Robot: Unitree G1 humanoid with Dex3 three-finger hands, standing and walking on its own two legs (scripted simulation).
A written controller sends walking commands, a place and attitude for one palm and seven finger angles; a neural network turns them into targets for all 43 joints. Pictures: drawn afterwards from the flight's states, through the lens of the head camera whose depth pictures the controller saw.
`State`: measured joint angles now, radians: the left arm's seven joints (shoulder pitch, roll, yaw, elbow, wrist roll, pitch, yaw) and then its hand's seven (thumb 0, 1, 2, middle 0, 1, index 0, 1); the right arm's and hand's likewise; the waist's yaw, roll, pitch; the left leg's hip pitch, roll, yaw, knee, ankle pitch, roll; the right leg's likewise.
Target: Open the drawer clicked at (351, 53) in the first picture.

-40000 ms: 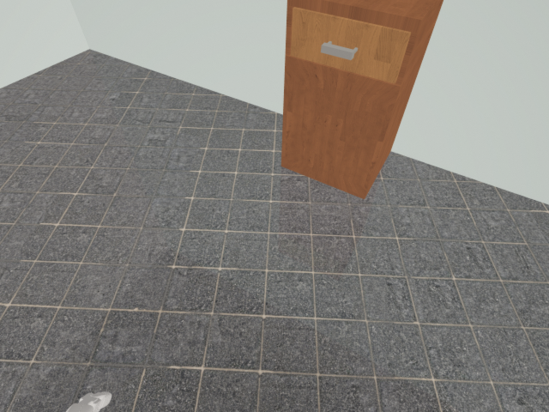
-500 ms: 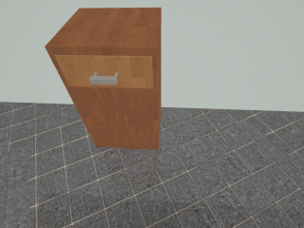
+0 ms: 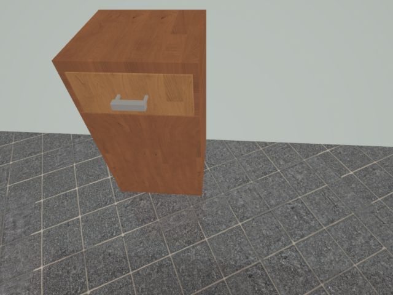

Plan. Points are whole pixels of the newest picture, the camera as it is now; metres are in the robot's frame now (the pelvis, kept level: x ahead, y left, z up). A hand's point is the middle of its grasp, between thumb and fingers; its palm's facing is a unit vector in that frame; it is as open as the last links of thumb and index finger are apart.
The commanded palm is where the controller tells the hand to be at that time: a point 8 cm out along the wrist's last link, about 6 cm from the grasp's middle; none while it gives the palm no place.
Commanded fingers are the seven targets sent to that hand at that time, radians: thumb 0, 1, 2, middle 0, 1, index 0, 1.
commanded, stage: look to check the result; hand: left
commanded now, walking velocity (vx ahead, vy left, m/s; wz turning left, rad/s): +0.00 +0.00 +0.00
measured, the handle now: (130, 101) +0.73 +0.28 -0.06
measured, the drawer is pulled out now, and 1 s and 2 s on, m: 0.00 0.00 0.00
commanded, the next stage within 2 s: take the last steps up to it in 0.44 s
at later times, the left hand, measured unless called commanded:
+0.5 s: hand out of the picture +0.01 +0.16 -0.17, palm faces +0.06 -0.97 -0.22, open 7.3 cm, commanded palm none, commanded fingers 0.00 0.90 0.90 -0.20 -0.30 -0.20 -0.30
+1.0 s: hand out of the picture +0.02 +0.20 -0.18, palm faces +0.14 -0.97 -0.17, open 7.4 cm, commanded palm none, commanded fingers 0.00 0.90 0.90 -0.20 -0.30 -0.20 -0.30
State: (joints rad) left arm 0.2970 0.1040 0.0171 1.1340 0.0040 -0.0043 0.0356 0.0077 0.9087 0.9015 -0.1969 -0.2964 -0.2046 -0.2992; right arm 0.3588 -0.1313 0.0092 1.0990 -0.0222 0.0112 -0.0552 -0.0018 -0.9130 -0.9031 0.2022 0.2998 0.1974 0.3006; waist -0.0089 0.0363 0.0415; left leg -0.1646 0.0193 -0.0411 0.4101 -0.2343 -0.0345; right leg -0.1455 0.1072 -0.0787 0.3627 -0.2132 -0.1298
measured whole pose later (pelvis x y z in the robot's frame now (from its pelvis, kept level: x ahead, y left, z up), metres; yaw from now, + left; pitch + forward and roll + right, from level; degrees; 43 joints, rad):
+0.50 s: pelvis +0.01 +0.00 +0.00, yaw +0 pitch -1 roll +0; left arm 0.28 0.11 0.02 1.13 0.00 0.00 0.04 0.01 0.91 0.90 -0.20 -0.30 -0.20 -0.30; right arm 0.35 -0.13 0.01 1.09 -0.02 0.01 -0.06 0.00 -0.91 -0.90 0.20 0.30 0.20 0.30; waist -0.01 0.04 0.05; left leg -0.15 0.03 -0.04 0.41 -0.25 -0.04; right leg -0.12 0.12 -0.08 0.34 -0.22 -0.13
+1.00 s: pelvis +0.08 +0.03 -0.01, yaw +3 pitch +1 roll +1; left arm 0.38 0.13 0.06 1.12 0.02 -0.02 0.00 0.01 0.91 0.90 -0.20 -0.30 -0.20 -0.30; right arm 0.38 -0.13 -0.02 1.05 -0.04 -0.03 -0.03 0.00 -0.91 -0.90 0.20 0.30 0.20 0.30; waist 0.00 -0.02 0.04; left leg -0.27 0.05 0.07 0.54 -0.27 0.00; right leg -0.14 0.02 -0.11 0.60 -0.44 -0.08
